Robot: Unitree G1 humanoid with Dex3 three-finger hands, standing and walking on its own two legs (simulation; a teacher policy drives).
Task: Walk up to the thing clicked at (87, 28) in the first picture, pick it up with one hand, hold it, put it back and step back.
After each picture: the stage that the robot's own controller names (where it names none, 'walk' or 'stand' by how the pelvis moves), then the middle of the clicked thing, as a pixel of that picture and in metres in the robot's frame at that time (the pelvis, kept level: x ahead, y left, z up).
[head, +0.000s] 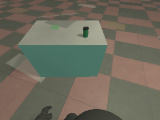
stand; (85, 32) +0.95 +0.11 -0.01
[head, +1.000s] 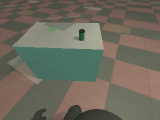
walk; (81, 35) +0.86 +0.18 +0.02
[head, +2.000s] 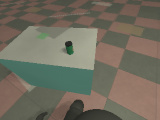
stand; (69, 48) +0.60 +0.26 +0.00
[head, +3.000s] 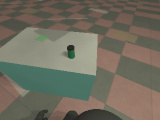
stand; (71, 52) +0.57 +0.21 +0.00
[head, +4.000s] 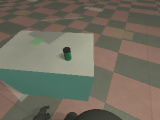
stand; (67, 54) +0.55 +0.23 +0.00
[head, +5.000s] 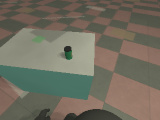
stand; (68, 53) +0.56 +0.23 -0.01
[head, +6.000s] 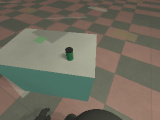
stand; (69, 54) +0.55 +0.22 -0.01
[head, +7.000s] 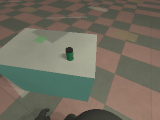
stand; (69, 54) +0.55 +0.22 -0.01
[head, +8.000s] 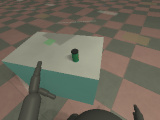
rise first; (75, 55) +0.56 +0.21 -0.01
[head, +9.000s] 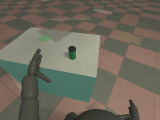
go down; (72, 53) +0.57 +0.19 +0.00
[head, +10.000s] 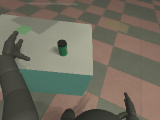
go down; (62, 48) +0.54 +0.20 +0.03
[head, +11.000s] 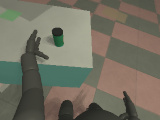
close in; (58, 37) +0.55 +0.21 +0.06
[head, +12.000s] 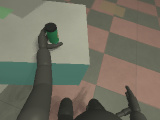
close; (52, 34) +0.56 +0.21 +0.08
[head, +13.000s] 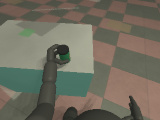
lift; (64, 54) +0.41 +0.17 +0.12
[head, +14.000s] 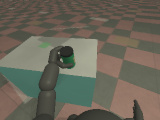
lift; (68, 58) +0.31 +0.14 +0.23
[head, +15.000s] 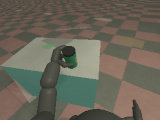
hold; (70, 58) +0.32 +0.13 +0.23
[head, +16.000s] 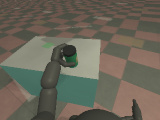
hold; (71, 57) +0.31 +0.13 +0.23
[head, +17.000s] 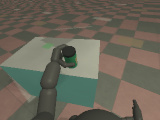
hold; (70, 58) +0.31 +0.13 +0.23
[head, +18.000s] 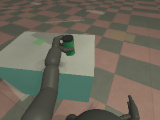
crouch; (69, 45) +0.43 +0.15 +0.21
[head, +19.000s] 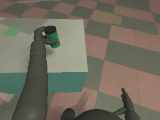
lower; (52, 37) +0.52 +0.20 +0.14
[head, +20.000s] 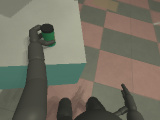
lower; (48, 36) +0.54 +0.20 +0.08
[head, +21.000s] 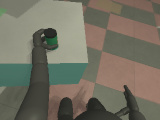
lower; (51, 39) +0.52 +0.20 +0.08
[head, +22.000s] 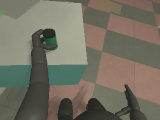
lower; (50, 40) +0.52 +0.20 +0.08
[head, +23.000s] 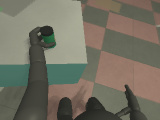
rest; (49, 38) +0.52 +0.20 +0.08
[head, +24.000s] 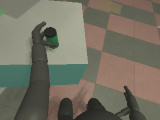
open; (52, 38) +0.53 +0.19 +0.08
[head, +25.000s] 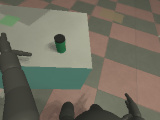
sink last; (60, 44) +0.52 +0.18 +0.06
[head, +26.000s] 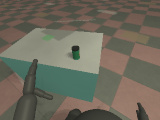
stand; (75, 52) +0.55 +0.19 +0.04
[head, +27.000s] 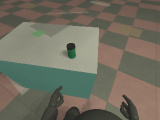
stand; (71, 51) +0.52 +0.19 +0.05
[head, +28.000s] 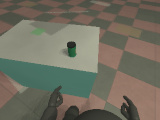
stand; (71, 49) +0.53 +0.19 +0.06
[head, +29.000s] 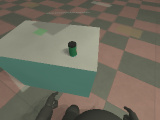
stand; (72, 49) +0.54 +0.18 +0.05
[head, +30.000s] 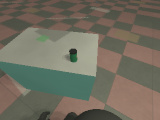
stand; (73, 55) +0.54 +0.18 -0.01
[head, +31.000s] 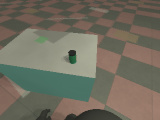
stand; (72, 57) +0.52 +0.18 -0.01
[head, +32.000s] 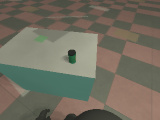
stand; (72, 56) +0.52 +0.19 -0.01
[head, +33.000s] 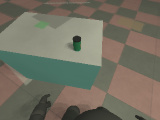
walk; (77, 43) +0.58 +0.14 +0.02
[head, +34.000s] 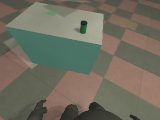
walk; (83, 27) +0.85 +0.15 +0.00
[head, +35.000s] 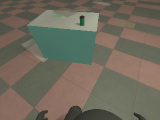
stand; (82, 21) +1.18 +0.22 +0.01
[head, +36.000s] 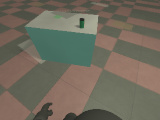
stand; (81, 23) +1.14 +0.18 +0.00
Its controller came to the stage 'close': yes
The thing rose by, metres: 0.23
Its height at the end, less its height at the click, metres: +0.00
